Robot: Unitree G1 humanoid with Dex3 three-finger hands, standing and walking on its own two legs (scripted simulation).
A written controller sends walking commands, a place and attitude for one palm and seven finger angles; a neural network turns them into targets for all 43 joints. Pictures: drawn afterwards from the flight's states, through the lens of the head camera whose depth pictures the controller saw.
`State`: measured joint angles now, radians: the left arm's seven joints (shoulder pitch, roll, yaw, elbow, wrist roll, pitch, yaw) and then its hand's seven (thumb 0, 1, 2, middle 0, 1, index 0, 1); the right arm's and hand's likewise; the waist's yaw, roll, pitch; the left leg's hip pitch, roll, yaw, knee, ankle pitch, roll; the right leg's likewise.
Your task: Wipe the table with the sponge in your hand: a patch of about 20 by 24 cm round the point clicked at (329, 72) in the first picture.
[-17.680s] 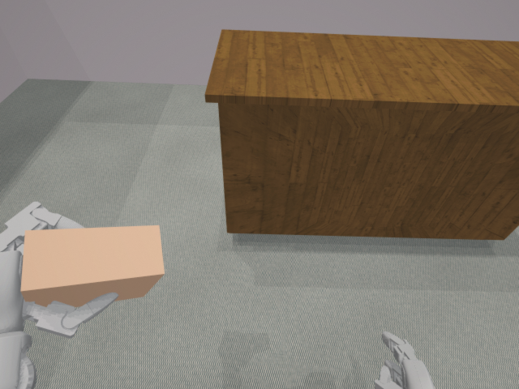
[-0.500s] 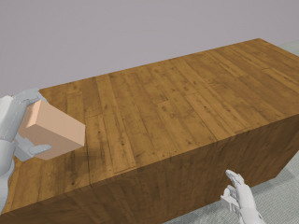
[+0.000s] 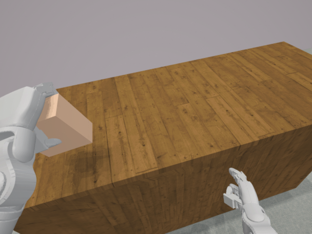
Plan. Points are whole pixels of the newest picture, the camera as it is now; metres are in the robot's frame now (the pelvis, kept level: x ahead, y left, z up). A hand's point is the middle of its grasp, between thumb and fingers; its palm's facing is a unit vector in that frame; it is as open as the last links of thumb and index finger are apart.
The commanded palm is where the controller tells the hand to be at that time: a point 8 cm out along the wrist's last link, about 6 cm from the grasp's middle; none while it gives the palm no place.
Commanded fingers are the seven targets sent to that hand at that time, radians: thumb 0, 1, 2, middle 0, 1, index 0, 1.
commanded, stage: turn the palm down, sponge in hand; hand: left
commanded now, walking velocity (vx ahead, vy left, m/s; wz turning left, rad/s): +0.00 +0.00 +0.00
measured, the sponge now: (59, 132) +0.26 +0.29 +0.16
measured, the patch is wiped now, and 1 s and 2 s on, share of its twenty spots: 0.00 0.00 0.00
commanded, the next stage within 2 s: move the sponge above the wiping area in 0.52 s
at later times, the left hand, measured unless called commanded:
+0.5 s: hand (55, 123) +0.25 +0.27 +0.21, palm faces +0.27 -0.10 -0.96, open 10.0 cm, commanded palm +0.19 +0.26 +0.28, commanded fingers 0.00 0.10 1.30 -1.20 -1.60 -1.20 -1.60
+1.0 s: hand (57, 128) +0.25 +0.27 +0.19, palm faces +0.21 -0.09 -0.97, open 10.0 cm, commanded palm +0.20 +0.26 +0.27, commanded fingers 0.00 0.10 1.30 -1.20 -1.60 -1.20 -1.60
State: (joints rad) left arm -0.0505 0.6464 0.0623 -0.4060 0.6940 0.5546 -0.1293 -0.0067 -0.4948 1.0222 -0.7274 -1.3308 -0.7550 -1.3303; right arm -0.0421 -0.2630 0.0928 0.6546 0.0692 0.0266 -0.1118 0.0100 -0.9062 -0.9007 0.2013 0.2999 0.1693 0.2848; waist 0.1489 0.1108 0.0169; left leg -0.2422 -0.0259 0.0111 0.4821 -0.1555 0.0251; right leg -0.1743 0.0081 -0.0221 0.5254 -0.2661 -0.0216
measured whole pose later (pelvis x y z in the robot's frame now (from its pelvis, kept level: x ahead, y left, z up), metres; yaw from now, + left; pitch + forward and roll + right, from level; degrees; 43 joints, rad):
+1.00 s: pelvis +0.01 -0.02 +0.00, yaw +0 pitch -5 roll +0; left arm 0.00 0.63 0.02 -0.33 0.76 0.50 -0.13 -0.01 -0.50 1.02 -0.73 -1.33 -0.76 -1.33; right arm -0.02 -0.27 0.09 0.66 0.06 -0.01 -0.09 0.01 -0.91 -0.90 0.20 0.30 0.25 0.33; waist 0.15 0.12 0.01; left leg -0.23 0.00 -0.01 0.49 -0.18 0.00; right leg -0.15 0.03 -0.04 0.52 -0.28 -0.05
